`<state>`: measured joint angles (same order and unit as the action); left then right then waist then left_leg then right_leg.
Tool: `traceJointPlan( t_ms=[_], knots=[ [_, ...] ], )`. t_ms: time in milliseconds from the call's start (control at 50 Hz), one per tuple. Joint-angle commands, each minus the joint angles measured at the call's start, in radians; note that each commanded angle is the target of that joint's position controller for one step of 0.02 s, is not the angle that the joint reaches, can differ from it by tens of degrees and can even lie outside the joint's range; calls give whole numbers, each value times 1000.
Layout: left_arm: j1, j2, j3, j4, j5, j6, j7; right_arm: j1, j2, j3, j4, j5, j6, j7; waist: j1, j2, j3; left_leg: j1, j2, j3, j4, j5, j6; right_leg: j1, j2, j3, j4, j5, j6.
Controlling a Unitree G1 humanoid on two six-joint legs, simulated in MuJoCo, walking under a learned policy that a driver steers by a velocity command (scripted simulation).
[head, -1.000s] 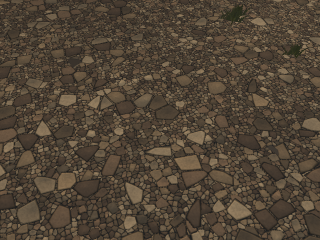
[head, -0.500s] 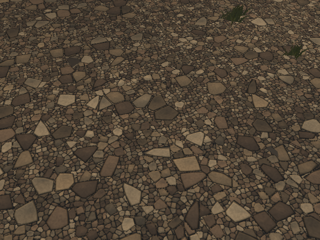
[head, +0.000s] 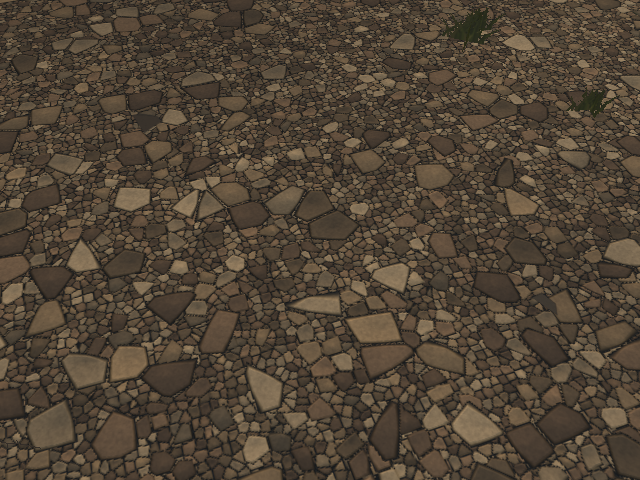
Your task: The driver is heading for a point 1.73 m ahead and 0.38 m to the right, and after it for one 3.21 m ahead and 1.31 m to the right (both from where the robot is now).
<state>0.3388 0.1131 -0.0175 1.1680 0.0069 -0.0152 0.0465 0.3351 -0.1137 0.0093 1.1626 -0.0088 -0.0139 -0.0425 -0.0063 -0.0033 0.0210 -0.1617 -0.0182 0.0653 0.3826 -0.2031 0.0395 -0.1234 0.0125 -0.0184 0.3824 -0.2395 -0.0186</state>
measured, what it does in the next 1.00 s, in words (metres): walks ahead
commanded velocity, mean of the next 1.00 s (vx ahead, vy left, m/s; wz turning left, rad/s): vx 0.15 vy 0.00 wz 0.00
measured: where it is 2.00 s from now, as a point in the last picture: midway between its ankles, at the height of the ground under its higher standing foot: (342, 401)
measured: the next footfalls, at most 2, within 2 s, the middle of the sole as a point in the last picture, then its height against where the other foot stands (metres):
left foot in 1.24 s outside the picture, level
right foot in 1.78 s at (386, 380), level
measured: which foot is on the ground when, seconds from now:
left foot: down 0.00-0.80, up 0.82-1.00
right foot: down 0.00-1.00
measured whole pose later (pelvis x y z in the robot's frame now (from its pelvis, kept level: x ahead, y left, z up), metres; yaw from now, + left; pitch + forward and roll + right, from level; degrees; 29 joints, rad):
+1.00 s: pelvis +0.13 -0.04 +0.00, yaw +0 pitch +1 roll +1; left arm 0.53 0.12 0.03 1.11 0.02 -0.09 0.01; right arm 0.22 -0.19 -0.06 1.02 -0.03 -0.05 0.03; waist 0.03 0.02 -0.01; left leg -0.54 0.04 0.05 1.01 -0.22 0.07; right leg 0.00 0.05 -0.07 0.25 -0.27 -0.08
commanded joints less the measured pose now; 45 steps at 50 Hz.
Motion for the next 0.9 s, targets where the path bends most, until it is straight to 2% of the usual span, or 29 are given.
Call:
traceJointPlan(
  t_ms=[20, 480, 500, 560, 600, 620, 640, 660, 700, 720, 760, 780, 800, 820, 840, 860, 880, 900],
  knots=[
    [88, 61, 8, -1, 0, -2, 2, 85, -65, -9, -2, 0, -3, -2, 0, 2, 74, -7, 116, -122, -74, 78, 13, -70, -102, 96, -72, 104, -28],
    [104, 53, 9, 0, 0, -4, 2, 98, -58, -10, -3, 1, -7, -2, 1, 1, 77, 2, 116, -122, -69, 105, 16, -63, -104, 92, -64, 120, -25],
    [112, 50, 8, 3, 2, -3, 2, 104, -55, -10, -1, 0, -6, -2, 0, 4, 57, 10, 108, -120, -77, 31, 18, -57, -94, 88, -69, 59, -27],
    [111, 68, 22, -14, 10, 3, -3, 114, -103, -34, -10, -1, 7, 2, -5, 41, 96, -39, 88, -149, -77, -377, 62, -135, -28, 46, 16, -269, -56],
    [74, 50, 22, -49, 23, 2, -15, 170, -122, -48, -10, -2, 13, 8, -35, 84, 176, -45, 163, -278, -141, -601, 120, -288, -1, 23, 122, -367, -68],
    [48, 27, 18, -70, 30, -4, -22, 212, -139, -57, -1, -3, 13, 8, -50, 127, 187, -14, 236, -380, -197, -660, 158, -344, 11, -23, 211, -304, -64],
    [18, 22, 17, -90, 37, -14, -28, 234, -150, -66, 4, -6, 11, 10, -59, 144, 188, -17, 304, -464, -247, -669, 196, -356, -2, -53, 286, -231, -60],
    [-5, 35, 22, -109, 36, -24, -34, 225, -153, -70, -1, -10, 7, 11, -55, 128, 185, -42, 335, -499, -276, -630, 216, -355, -26, -43, 339, -203, -60],
    [0, 51, 32, -128, 27, -41, -48, 171, -165, -76, -24, -14, -7, 16, -22, 98, 153, -61, 333, -465, -279, -528, 211, -326, -46, -22, 364, -226, -64],
    [26, 43, 34, -129, 21, -48, -52, 128, -168, -78, -38, -9, -12, 18, 7, 98, 148, -99, 310, -411, -263, -488, 192, -264, -47, -26, 300, -213, -69],
    [147, 16, 38, -87, 9, -57, -51, 37, -159, -79, -65, 8, -18, 22, 79, 77, 136, -252, 209, -260, -175, -425, 142, 5, 10, -84, 110, -92, -72],
    [229, 27, 46, -55, 9, -58, -46, 11, -148, -78, -79, 5, -22, 24, 109, 41, 129, -336, 156, -196, -78, -406, 122, 139, 29, -79, 41, -87, -70],
    [325, 81, 61, -38, 20, -64, -35, -26, -102, -65, -105, 1, -34, 28, 146, -87, 108, -455, 79, -96, 138, -349, 87, 264, -109, 122, -83, -213, -88],
    [422, 186, 88, -32, 17, -64, -30, -45, -40, -47, -147, 0, -44, 38, 168, -298, 86, -605, -28, 48, 444, -315, 48, 318, -349, 532, -284, -501, -157],
    [382, 184, 90, -28, 20, -50, -26, -54, -111, -63, -157, -37, -44, 47, 123, -200, 156, -632, 21, -19, 614, -313, 65, 200, -404, 620, -294, -550, -208],
    [285, 153, 81, -62, 19, -51, -30, -64, -108, -64, -160, -40, -49, 58, 69, -95, 189, -638, 59, -55, 676, -229, 70, 134, -374, 550, -293, -498, -203],
    [224, 143, 77, -84, 14, -60, -33, -54, -89, -60, -155, -30, -55, 66, 39, -56, 186, -614, 78, -68, 680, -149, 64, 107, -331, 460, -301, -374, -185],
    [192, 131, 71, -97, 11, -70, -33, -48, -89, -62, -150, -25, -59, 73, 18, -37, 167, -590, 90, -65, 667, -86, 54, 111, -296, 380, -309, -245, -167]
  ],
)
Keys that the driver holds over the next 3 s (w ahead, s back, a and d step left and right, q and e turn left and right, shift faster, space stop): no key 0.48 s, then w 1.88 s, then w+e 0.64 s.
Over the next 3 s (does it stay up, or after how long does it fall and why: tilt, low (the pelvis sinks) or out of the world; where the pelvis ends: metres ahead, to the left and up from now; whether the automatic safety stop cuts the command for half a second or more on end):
stays up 1.24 -0.08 -0.02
